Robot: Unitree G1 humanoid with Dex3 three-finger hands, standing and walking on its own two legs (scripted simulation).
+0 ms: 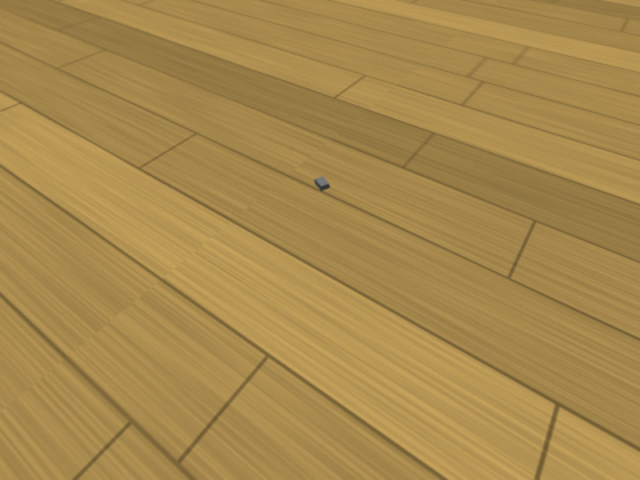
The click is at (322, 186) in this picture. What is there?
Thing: small brick
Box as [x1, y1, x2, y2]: [315, 176, 328, 190]
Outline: 322,176 315,179 315,183 321,190 328,187 328,183
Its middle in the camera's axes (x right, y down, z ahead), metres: +0.02 -0.27 +1.93
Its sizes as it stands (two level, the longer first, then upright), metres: 0.064 0.046 0.027
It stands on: the floor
